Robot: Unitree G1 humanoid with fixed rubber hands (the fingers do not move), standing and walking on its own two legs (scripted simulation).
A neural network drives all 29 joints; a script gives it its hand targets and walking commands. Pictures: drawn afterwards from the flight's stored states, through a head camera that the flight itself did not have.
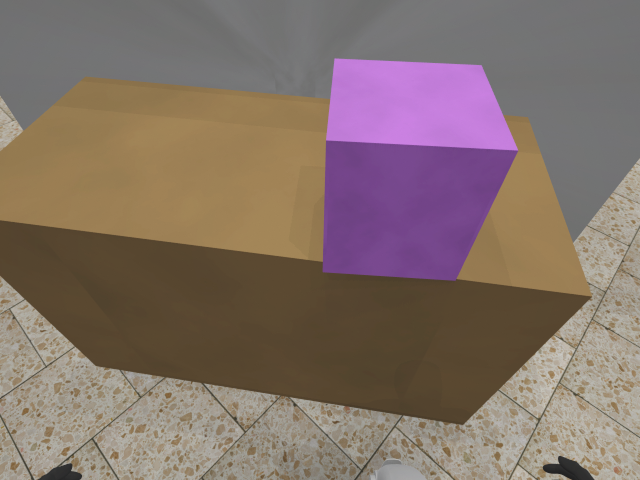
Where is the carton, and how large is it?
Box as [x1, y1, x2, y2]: [323, 59, 517, 280]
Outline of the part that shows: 334,59 326,136 323,271 455,280 517,151 516,146 481,65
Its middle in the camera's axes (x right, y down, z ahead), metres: +0.11 -0.09 +0.59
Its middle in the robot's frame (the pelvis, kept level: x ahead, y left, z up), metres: +0.53 -0.09 +0.09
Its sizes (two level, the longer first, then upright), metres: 0.210 0.200 0.250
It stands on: a pedestal, 0.69 m high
